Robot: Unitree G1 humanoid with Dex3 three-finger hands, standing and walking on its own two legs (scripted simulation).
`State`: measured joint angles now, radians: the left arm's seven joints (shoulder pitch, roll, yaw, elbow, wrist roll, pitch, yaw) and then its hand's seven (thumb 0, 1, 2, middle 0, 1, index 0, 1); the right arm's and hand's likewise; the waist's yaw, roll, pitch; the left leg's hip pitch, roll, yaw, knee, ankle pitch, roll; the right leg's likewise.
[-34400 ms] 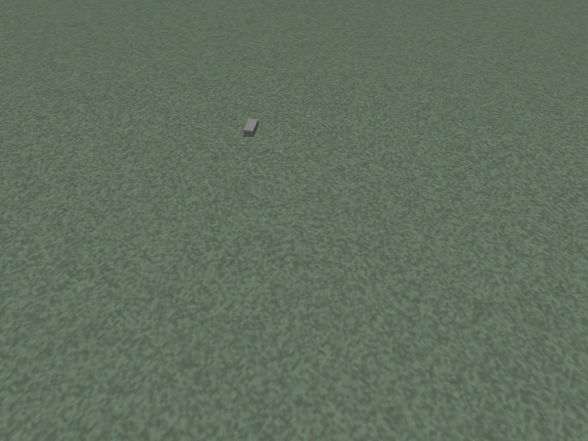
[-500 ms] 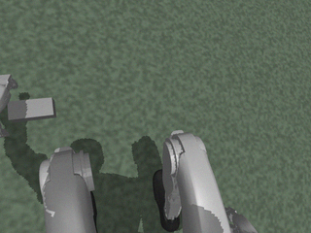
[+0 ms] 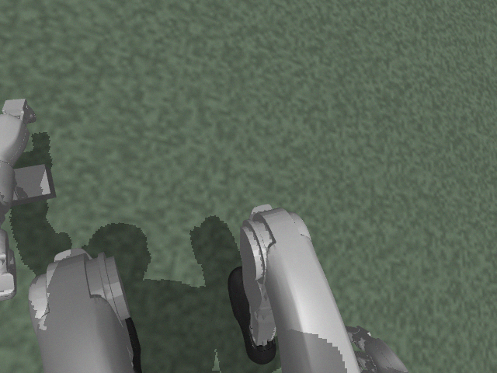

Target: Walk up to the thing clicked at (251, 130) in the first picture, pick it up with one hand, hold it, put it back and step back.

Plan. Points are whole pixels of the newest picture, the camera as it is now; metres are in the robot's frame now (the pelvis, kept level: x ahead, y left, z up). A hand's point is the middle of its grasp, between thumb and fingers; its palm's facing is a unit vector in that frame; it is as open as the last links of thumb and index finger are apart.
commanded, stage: approach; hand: left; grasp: from above
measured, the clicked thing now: (13, 188) +0.46 +0.30 -0.30
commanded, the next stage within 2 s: close in in 0.20 s
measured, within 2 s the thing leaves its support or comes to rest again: neither
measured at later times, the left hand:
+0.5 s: hand out of the picture +0.43 +0.31 -0.19, palm faces -0.49 -0.10 -0.87, open 13.5 cm
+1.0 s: hand (4, 187) +0.45 +0.30 -0.25, palm faces -0.47 -0.13 -0.87, open 14.2 cm
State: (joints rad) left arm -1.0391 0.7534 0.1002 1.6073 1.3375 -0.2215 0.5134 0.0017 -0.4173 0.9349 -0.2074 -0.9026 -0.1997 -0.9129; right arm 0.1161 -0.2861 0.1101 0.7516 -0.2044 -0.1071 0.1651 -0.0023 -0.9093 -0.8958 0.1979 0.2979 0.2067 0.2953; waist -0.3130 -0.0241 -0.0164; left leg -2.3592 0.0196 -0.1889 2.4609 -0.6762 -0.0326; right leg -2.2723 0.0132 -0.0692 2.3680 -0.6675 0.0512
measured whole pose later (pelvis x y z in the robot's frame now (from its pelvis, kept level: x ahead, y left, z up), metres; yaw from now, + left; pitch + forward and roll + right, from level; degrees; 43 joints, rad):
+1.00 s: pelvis +0.01 +0.01 -0.02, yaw -3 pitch +29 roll -12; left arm -0.97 0.94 0.20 1.70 1.32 -0.26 0.58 0.00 -0.52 1.01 -0.09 -0.94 -0.08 -0.96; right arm 0.13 -0.30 0.21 0.76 -0.30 -0.17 0.24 0.00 -0.90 -0.90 0.20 0.30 0.21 0.30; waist -0.36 -0.09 0.11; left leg -2.38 0.02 -0.25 2.58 -0.72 -0.03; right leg -2.28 0.04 -0.10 2.44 -0.69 0.07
